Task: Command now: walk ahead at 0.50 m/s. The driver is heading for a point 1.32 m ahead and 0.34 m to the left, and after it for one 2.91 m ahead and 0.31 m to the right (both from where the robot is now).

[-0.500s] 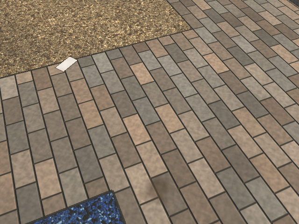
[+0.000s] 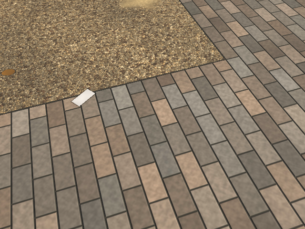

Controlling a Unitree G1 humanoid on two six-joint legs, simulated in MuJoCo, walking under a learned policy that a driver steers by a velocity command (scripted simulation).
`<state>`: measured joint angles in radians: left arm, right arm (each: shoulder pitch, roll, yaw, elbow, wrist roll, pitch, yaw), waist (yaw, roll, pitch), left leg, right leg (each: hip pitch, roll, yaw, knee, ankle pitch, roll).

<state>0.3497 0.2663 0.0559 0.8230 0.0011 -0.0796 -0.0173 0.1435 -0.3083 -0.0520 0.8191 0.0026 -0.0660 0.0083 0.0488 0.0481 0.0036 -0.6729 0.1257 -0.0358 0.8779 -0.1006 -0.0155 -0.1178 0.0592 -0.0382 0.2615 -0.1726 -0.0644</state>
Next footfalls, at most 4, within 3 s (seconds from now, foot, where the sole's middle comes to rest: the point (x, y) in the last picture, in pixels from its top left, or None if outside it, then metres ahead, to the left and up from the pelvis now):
0.24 left None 0.35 0.16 -0.79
0.68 right None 0.49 -0.07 -0.79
1.74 left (133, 169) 0.79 0.19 -0.79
2.34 right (179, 118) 1.12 -0.04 -0.79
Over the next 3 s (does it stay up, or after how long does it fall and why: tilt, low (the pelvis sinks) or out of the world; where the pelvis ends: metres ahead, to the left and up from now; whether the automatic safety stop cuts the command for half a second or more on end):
stays up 1.28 0.18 -0.02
